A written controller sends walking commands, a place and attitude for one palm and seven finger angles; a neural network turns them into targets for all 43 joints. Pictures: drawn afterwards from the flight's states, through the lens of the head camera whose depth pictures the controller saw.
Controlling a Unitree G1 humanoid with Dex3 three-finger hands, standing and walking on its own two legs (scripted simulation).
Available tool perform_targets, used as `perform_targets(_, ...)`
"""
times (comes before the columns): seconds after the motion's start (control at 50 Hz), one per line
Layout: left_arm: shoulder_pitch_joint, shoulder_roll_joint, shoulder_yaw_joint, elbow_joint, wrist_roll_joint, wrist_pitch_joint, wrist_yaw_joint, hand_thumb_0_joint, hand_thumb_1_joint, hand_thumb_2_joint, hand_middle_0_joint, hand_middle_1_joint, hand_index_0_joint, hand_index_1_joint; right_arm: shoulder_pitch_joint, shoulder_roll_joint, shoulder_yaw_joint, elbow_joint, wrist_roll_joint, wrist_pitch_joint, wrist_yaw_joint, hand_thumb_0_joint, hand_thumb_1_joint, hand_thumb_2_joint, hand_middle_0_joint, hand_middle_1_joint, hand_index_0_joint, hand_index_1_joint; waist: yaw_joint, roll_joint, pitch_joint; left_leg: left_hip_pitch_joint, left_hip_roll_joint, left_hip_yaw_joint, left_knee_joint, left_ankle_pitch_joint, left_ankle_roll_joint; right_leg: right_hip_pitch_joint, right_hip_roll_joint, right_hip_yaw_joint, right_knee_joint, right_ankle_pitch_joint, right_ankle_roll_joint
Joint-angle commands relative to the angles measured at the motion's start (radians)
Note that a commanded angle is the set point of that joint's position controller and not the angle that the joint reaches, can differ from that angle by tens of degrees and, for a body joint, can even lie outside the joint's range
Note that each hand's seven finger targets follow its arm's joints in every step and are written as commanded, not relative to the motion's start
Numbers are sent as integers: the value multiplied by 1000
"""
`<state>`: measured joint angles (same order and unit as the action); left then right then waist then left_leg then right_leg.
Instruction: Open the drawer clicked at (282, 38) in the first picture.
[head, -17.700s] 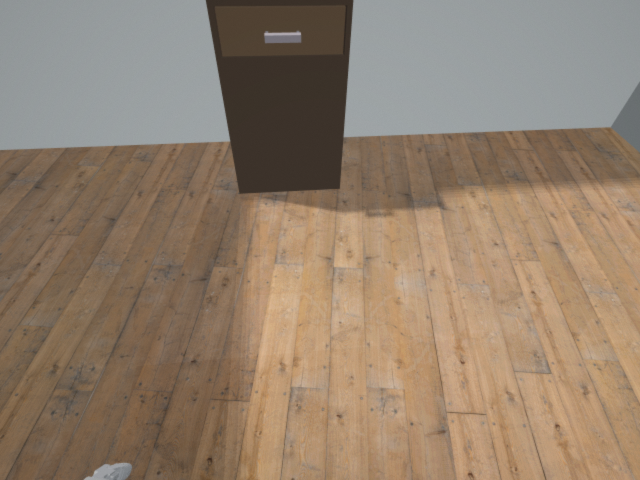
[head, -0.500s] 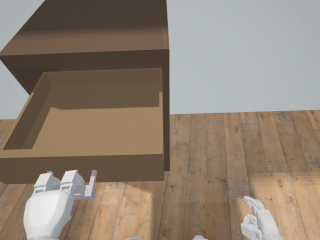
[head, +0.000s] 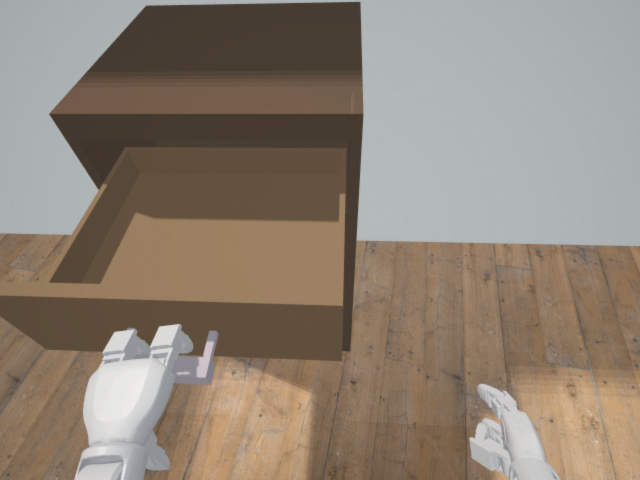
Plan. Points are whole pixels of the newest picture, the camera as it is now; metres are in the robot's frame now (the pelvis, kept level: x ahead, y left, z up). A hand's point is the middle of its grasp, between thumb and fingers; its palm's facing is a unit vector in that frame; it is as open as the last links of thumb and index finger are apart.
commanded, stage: lift the hand off the handle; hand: left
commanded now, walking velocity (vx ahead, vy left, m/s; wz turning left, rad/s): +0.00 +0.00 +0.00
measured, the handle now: (166, 352) +0.26 +0.23 +0.01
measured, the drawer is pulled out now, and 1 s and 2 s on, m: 0.30 0.30 0.30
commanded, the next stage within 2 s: draw the hand back to the body in 1.56 s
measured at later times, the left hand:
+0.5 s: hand (152, 388) +0.21 +0.23 +0.01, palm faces +0.01 -0.08 -1.00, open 13.5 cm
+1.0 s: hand (131, 362) +0.22 +0.23 +0.07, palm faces +0.04 -0.09 -1.00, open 13.0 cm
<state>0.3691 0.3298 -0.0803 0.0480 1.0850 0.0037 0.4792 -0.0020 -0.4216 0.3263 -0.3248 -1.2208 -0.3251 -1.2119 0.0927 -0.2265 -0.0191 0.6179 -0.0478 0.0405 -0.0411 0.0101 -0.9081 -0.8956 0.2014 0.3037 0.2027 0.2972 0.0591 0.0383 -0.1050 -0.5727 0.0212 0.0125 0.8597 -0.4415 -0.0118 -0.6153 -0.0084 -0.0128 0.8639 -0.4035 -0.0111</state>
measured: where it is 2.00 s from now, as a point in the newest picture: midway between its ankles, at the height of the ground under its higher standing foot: outside the picture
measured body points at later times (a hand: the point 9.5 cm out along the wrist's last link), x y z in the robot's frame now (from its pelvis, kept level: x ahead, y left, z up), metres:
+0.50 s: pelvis +0.00 +0.00 +0.01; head +0.02 -0.03 +0.45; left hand +0.21 +0.24 +0.06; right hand +0.20 -0.23 -0.10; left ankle -0.01 +0.13 -0.70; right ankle +0.02 -0.11 -0.70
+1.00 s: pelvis +0.01 +0.00 +0.03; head +0.02 -0.03 +0.48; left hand +0.21 +0.24 +0.13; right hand +0.24 -0.20 -0.07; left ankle -0.01 +0.13 -0.70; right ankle +0.02 -0.11 -0.70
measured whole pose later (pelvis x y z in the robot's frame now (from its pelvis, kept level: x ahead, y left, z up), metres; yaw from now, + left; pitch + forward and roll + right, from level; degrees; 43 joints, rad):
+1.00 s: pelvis +0.01 +0.00 +0.03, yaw +1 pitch +2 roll +1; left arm 0.29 0.39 -0.13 -0.11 1.00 0.08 0.26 0.00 -0.49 0.30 -0.35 -1.21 -0.46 -1.25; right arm 0.07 -0.22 0.00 0.65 -0.03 0.04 -0.06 0.01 -0.91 -0.90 0.20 0.30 0.20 0.30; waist 0.11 0.08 -0.04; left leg -0.32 0.00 0.00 0.62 -0.34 0.00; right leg -0.36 -0.03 -0.02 0.64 -0.32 0.00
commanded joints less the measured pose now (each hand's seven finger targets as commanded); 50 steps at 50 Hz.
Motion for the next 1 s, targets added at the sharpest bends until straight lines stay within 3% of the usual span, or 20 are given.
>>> perform_targets(0.0,-86,153,130,-147,4,18,54,0,-500,300,-300,-1200,-300,-1200,-108,-100,-40,-140,-5,-50,-9,0,-900,-900,200,300,200,300,7,-20,-173,80,-57,9,-107,204,24,98,35,4,-138,215,-30)
perform_targets(0.02,-128,145,116,-144,4,21,55,0,-500,300,-300,-1200,-300,-1200,-108,-100,-39,-136,-5,-50,-10,0,-900,-900,200,300,200,300,-5,-36,-172,78,-56,6,-102,198,26,86,34,6,-138,213,-29)
perform_targets(0.06,-153,156,126,-119,9,24,55,0,-500,300,-300,-1200,-300,-1200,-107,-100,-40,-127,-3,-50,-17,0,-900,-900,200,300,200,300,-2,-61,-177,62,-60,8,-99,191,28,98,31,8,-140,219,-26)
perform_targets(0.16,-216,164,120,-116,4,30,56,0,-500,300,-300,-1200,-300,-1200,-109,-101,-41,-118,0,-50,-27,0,-900,-900,200,300,200,300,-2,-27,-201,75,-61,9,-101,195,28,101,30,5,-139,217,-26)
perform_targets(0.24,-231,174,130,-84,-5,34,51,0,-500,300,-300,-1200,-300,-1200,-106,-100,-39,-108,2,-51,-35,0,-900,-900,200,300,200,300,-6,-67,-198,65,-61,11,-101,189,32,115,28,8,-150,223,-22)
perform_targets(0.3,-254,223,159,-156,-17,33,49,0,-500,300,-300,-1200,-300,-1200,-117,-101,-36,-118,5,-49,-42,0,-900,-900,200,300,200,300,6,-25,-216,92,-64,11,-122,185,31,150,23,17,-168,209,-22)
perform_targets(0.38,-260,242,178,-207,-35,30,39,0,-500,300,-300,-1200,-300,-1200,-129,-96,-30,-124,7,-49,-50,0,-900,-900,200,300,200,300,9,-3,-211,123,-65,11,-144,193,30,169,23,14,-192,195,-23)
perform_targets(0.46,-231,225,167,-236,-51,17,26,0,-500,300,-300,-1200,-300,-1200,-134,-89,-30,-127,10,-59,-49,0,-900,-900,200,300,200,300,12,1,-184,148,-61,12,-169,202,31,180,23,8,-213,188,-22)
perform_targets(0.58,-308,227,150,-249,-69,32,-13,0,-500,300,-300,-1200,-300,-1200,-149,-97,-24,-127,17,-56,-51,0,-900,-900,200,300,200,300,5,-5,-153,186,-59,7,-220,197,29,209,22,6,-258,162,-19)
perform_targets(0.68,-359,238,140,-350,-86,15,-44,0,-500,300,-300,-1200,-300,-1200,-147,-95,-25,-130,15,-67,-53,0,-900,-900,200,300,200,300,9,6,-188,258,-58,5,-252,254,29,256,23,-7,-274,204,-19)
perform_targets(0.74,-334,227,130,-383,-82,5,-59,0,-500,300,-300,-1200,-300,-1200,-148,-91,-23,-128,12,-73,-47,0,-900,-900,200,300,200,300,12,-6,-169,277,-55,5,-264,282,28,260,23,-11,-282,226,-18)
perform_targets(0.78,-300,231,135,-418,-78,10,-66,0,-500,300,-300,-1200,-300,-1200,-154,-91,-23,-133,10,-68,-39,0,-900,-900,200,300,200,300,24,25,-177,297,-53,4,-278,320,23,285,24,-11,-289,248,-25)
perform_targets(0.8,-291,203,103,-425,-75,16,-75,0,-500,300,-300,-1200,-300,-1200,-156,-86,-18,-133,10,-68,-33,0,-900,-900,200,300,200,300,23,33,-159,301,-52,4,-283,318,22,279,20,-13,-290,245,-23)
perform_targets(0.88,-309,194,86,-410,-78,59,-118,0,-500,300,-300,-1200,-300,-1200,-176,-87,-14,-134,19,-54,-25,0,-900,-900,200,300,200,300,20,-17,-105,306,-47,0,-320,302,25,300,23,-16,-328,229,-20)
perform_targets(0.94,-329,225,93,-460,-78,67,-154,0,-500,300,-300,-1200,-300,-1200,-181,-85,-9,-137,18,-49,-26,0,-900,-900,200,300,200,300,33,-21,-122,336,-49,2,-340,321,29,337,22,-19,-337,244,-16)
perform_targets(0.98,-344,244,107,-501,-92,68,-174,0,-500,300,-300,-1200,-300,-1200,-192,-84,-4,-144,20,-46,-29,0,-900,-900,200,300,200,300,36,18,-136,360,-48,-2,-351,341,27,365,19,-12,-350,260,-19)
